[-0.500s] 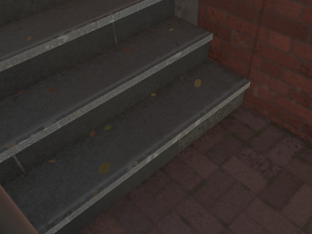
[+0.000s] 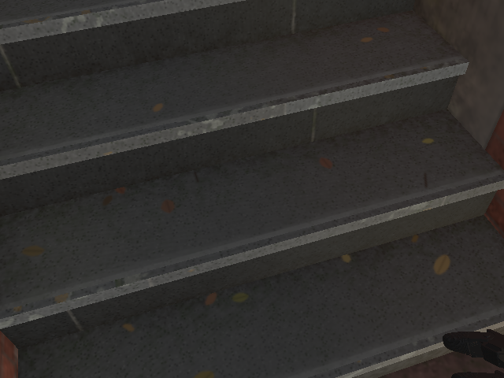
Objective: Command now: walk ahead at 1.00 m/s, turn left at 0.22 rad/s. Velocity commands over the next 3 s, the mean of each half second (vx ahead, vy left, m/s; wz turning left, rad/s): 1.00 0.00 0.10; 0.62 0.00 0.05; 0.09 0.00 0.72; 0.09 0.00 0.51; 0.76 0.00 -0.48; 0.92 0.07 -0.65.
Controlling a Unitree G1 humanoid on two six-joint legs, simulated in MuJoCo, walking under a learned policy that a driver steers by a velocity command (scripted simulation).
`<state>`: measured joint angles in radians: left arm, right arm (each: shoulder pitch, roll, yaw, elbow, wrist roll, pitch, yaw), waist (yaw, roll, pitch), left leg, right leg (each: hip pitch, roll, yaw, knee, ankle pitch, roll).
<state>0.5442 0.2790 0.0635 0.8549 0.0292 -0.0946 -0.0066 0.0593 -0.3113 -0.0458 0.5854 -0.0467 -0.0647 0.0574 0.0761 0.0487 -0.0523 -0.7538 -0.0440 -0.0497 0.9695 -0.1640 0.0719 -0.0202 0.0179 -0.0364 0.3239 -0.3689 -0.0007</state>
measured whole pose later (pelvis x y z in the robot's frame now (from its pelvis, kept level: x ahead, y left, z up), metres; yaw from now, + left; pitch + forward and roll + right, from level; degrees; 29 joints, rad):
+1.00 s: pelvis +0.76 -0.05 +0.28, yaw +5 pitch +3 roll +3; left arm 0.37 0.23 0.07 0.93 0.03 -0.07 -0.12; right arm 0.21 -0.10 0.03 0.78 -0.06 0.05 0.04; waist -0.04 -0.07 -0.07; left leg -0.64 -0.15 0.12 0.93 -0.36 0.15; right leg -0.60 0.13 0.23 1.71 0.04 -0.14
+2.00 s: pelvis +0.97 -0.12 +0.40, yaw +42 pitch +1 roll -5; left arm 0.25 0.21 -0.06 0.68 0.06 -0.12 -0.01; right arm 0.17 -0.30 -0.03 0.72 -0.09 -0.05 0.09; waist 0.10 0.04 -0.03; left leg -0.55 0.11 -0.05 1.19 0.00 0.05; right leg -0.74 -0.13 -0.09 1.26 -0.54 0.01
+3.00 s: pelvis +1.40 +0.13 +0.67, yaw +6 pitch +2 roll +4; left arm -0.02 0.20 0.05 0.48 0.04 -0.04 0.05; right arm 0.39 -0.28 -0.09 0.88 -0.01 -0.09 -0.01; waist -0.06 -0.01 -0.03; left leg -0.22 -0.01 0.11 0.62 -0.43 -0.01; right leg -1.01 0.09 0.14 1.92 -0.59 -0.10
